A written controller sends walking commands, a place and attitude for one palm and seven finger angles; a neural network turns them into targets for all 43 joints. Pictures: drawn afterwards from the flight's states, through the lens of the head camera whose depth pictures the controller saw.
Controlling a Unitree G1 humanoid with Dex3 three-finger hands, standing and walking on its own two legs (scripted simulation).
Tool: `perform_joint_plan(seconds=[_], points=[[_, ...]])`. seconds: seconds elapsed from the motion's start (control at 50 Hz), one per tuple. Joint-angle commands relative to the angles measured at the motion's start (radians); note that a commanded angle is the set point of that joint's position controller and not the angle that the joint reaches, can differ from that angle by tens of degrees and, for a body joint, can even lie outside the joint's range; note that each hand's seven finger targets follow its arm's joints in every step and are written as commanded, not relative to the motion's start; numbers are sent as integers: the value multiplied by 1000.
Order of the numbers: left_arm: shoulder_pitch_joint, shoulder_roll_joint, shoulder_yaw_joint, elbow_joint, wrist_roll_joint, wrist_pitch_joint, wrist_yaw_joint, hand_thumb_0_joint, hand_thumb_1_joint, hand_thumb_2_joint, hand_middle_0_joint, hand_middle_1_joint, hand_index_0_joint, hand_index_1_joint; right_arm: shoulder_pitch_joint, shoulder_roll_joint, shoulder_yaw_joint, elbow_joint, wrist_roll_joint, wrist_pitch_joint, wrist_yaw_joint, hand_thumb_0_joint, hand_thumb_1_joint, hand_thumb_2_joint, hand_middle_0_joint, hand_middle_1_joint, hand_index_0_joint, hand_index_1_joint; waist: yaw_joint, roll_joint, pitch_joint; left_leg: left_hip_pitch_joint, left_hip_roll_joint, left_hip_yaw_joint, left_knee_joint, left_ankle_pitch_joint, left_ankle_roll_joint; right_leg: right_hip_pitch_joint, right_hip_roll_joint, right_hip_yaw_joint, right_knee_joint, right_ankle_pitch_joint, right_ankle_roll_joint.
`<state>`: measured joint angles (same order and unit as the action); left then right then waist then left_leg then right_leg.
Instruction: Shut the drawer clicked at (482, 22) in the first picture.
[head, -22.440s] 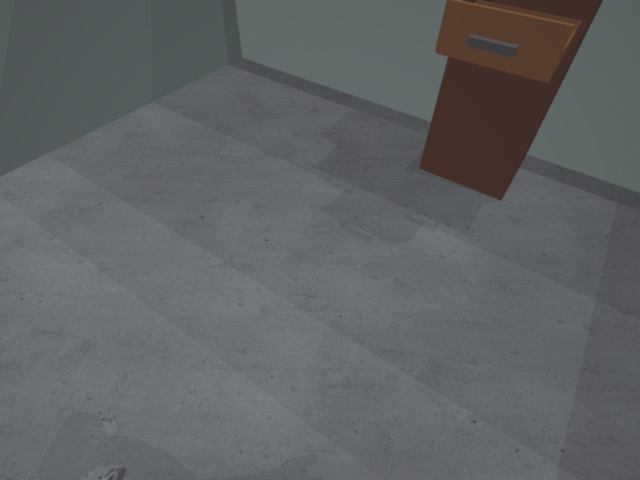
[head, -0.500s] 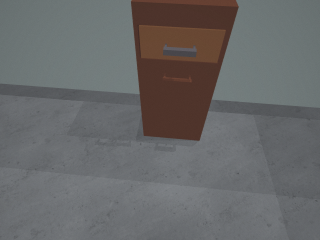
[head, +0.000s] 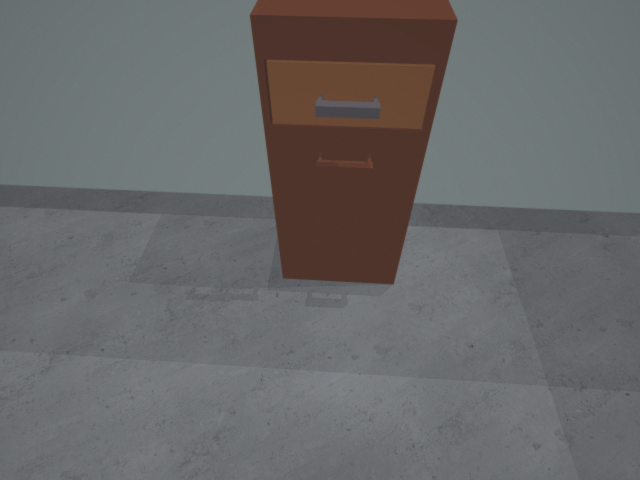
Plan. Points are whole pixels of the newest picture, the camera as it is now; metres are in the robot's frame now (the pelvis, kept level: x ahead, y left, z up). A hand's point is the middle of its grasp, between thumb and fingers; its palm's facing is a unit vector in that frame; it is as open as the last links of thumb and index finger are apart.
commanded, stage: look to check the result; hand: left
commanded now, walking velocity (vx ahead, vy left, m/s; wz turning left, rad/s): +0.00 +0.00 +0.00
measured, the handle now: (347, 104) +0.91 -0.02 +0.00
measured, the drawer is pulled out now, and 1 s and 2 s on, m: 0.00 0.00 0.00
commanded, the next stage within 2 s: stand and wait in 0.48 s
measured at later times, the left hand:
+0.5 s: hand out of the picture -0.02 +0.13 -0.18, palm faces +0.04 -0.99 -0.15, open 7.4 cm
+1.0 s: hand out of the picture -0.01 +0.14 -0.18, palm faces +0.04 -0.99 -0.16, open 7.4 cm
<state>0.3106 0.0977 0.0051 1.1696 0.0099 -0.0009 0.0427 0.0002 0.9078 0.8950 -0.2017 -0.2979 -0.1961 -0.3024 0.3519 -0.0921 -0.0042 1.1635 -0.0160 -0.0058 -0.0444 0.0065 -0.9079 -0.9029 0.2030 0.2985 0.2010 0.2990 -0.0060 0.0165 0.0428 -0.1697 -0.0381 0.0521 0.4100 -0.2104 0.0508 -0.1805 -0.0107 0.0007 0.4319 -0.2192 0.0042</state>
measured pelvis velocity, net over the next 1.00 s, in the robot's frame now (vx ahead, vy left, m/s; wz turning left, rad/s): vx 0.01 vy -0.01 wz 0.00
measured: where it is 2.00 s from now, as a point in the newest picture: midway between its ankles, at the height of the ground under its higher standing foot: outside the picture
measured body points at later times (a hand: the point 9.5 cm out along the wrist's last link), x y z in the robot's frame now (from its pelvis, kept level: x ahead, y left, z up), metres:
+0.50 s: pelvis +0.00 -0.01 +0.00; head +0.01 -0.02 +0.45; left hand -0.02 +0.19 -0.16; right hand -0.03 -0.20 -0.17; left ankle +0.01 +0.09 -0.74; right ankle +0.01 -0.12 -0.74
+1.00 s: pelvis +0.01 -0.01 +0.00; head +0.03 -0.02 +0.45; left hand -0.01 +0.19 -0.16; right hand -0.02 -0.21 -0.17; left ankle +0.01 +0.09 -0.74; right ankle +0.01 -0.12 -0.74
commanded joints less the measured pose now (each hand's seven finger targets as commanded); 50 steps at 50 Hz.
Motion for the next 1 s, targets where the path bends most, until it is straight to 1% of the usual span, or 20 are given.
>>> perform_joint_plan(seconds=[0.0, 0.08, 0.14, 0.16, 0.18, 0.24, 0.28, 0.36, 0.46, 0.48, 0.54, 0.56, 0.6, 0.7, 0.76, 0.8, 0.84, 0.88, 0.9, 0.98], points=[[82, 76, 10, -8, -2, -11, 2, 0, 900, 900, -200, -300, -200, -300, 97, -74, -14, -13, 3, -4, -3, 0, -900, -900, 200, 300, 200, 300, -3, -27, 80, -40, 128, -128, -116, -40, 4, -60, -67, 72, -90, -9, -48], [83, 73, 10, -9, -3, -12, 3, 0, 900, 900, -200, -300, -200, -300, 101, -70, -13, -9, 3, -4, -3, 0, -900, -900, 200, 300, 200, 300, -5, -13, 81, -41, 127, -125, -112, -30, 3, -62, -67, 77, -90, -7, -50], [88, 75, 11, -10, -2, -13, 4, 0, 900, 900, -200, -300, -200, -300, 99, -73, -15, -11, 5, -5, -3, 0, -900, -900, 200, 300, 200, 300, -3, -21, 79, -39, 128, -123, -105, -23, 2, -64, -67, 76, -89, -6, -50], [86, 71, 11, -8, -3, -14, 4, 0, 900, 900, -200, -300, -200, -300, 101, -70, -13, -9, 3, -6, -3, 0, -900, -900, 200, 300, 200, 300, -5, -16, 69, -34, 128, -121, -104, -18, 2, -59, -68, 77, -91, -2, -50], [82, 71, 12, -10, -2, -13, 4, 0, 900, 900, -200, -300, -200, -300, 101, -67, -13, -8, 3, -6, -3, 0, -900, -900, 200, 300, 200, 300, -5, -6, 78, -37, 126, -121, -106, -20, 1, -63, -67, 74, -88, -2, -50], [90, 72, 10, -7, -2, -15, 4, 0, 900, 900, -200, -300, -200, -300, 93, -71, -14, -11, 5, -5, -3, 0, -900, -900, 200, 300, 200, 300, -2, -15, 74, -26, 126, -117, -94, 1, 0, -66, -69, 78, -92, 7, -51], [84, 73, 11, -7, -3, -17, 4, 0, 900, 900, -200, -300, -200, -300, 98, -65, -13, -9, 4, -6, -4, 0, -900, -900, 200, 300, 200, 300, -6, -11, 67, -22, 127, -113, -93, 19, -1, -56, -73, 78, -94, 20, -51], [83, 72, 10, -7, -3, -17, 5, 0, 900, 900, -200, -300, -200, -300, 91, -65, -15, -7, 4, -4, -3, 0, -900, -900, 200, 300, 200, 300, -6, -20, 84, -21, 125, -110, -90, 10, -4, -72, -71, 81, -101, 4, -51], [77, 75, 11, -12, -3, -18, 5, 0, 900, 900, -200, -300, -200, -300, 85, -69, -14, -8, 4, -5, -4, 0, -900, -900, 200, 300, 200, 300, -6, -10, 74, -18, 128, -112, -90, 18, -4, -62, -69, 83, -99, 14, -51], [75, 74, 11, -11, -3, -17, 4, 0, 900, 900, -200, -300, -200, -300, 84, -69, -14, -9, 4, -4, -3, 0, -900, -900, 200, 300, 200, 300, -6, -14, 85, -26, 127, -110, -94, 5, -6, -66, -69, 80, -102, 4, -50], [76, 77, 12, -14, -2, -18, 5, 0, 900, 900, -200, -300, -200, -300, 82, -76, -16, -12, 5, -5, -3, 0, -900, -900, 200, 300, 200, 300, -5, -25, 67, -11, 129, -111, -86, 28, -5, -61, -69, 82, -99, 17, -50], [75, 74, 12, -12, -3, -18, 4, 0, 900, 900, -200, -300, -200, -300, 77, -72, -15, -11, 4, -6, -3, 0, -900, -900, 200, 300, 200, 300, -5, -28, 74, -11, 129, -111, -87, 29, -4, -65, -71, 81, -100, 18, -50], [73, 76, 11, -14, -3, -18, 4, 0, 900, 900, -200, -300, -200, -300, 75, -71, -15, -9, 4, -5, -4, 0, -900, -900, 200, 300, 200, 300, -6, -14, 73, -10, 127, -108, -87, 34, -6, -60, -70, 85, -103, 23, -51], [72, 79, 11, -14, -4, -19, 4, 0, 900, 900, -200, -300, -200, -300, 70, -73, -14, -6, 4, -5, -3, 0, -900, -900, 200, 300, 200, 300, -4, -24, 68, -5, 127, -106, -85, 46, -7, -53, -72, 85, -105, 32, -50], [69, 82, 13, -14, -4, -20, 4, 0, 900, 900, -200, -300, -200, -300, 70, -74, -14, -6, 4, -7, -4, 0, -900, -900, 200, 300, 200, 300, -5, -11, 58, 2, 130, -105, -82, 66, -7, -43, -74, 80, -103, 45, -50], [69, 82, 12, -13, -5, -19, 3, 0, 900, 900, -200, -300, -200, -300, 68, -75, -14, -4, 4, -7, -4, 0, -900, -900, 200, 300, 200, 300, -4, -24, 62, 3, 130, -106, -83, 68, -8, -44, -71, 82, -103, 48, -50], [71, 83, 12, -13, -4, -20, 4, 0, 900, 900, -200, -300, -200, -300, 67, -81, -14, -7, 6, -7, -5, 0, -900, -900, 200, 300, 200, 300, -3, -11, 55, 10, 132, -105, -80, 81, -7, -42, -72, 81, -100, 57, -50], [69, 82, 12, -12, -5, -20, 4, 0, 900, 900, -200, -300, -200, -300, 67, -76, -13, -4, 4, -8, -5, 0, -900, -900, 200, 300, 200, 300, -4, -28, 51, 11, 132, -104, -80, 91, -8, -31, -73, 79, -99, 70, -50], [68, 83, 11, -13, -5, -20, 4, 0, 900, 900, -200, -300, -200, -300, 66, -80, -13, -4, 4, -9, -5, 0, -900, -900, 200, 300, 200, 300, -4, -15, 56, 11, 131, -103, -81, 93, -9, -33, -74, 80, -100, 72, -49], [66, 84, 12, -11, -5, -19, 3, 0, 900, 900, -200, -300, -200, -300, 65, -76, -12, -2, 4, -7, -6, 0, -900, -900, 200, 300, 200, 300, -4, -11, 68, 4, 131, -104, -84, 79, -9, -36, -72, 80, -103, 58, -49]])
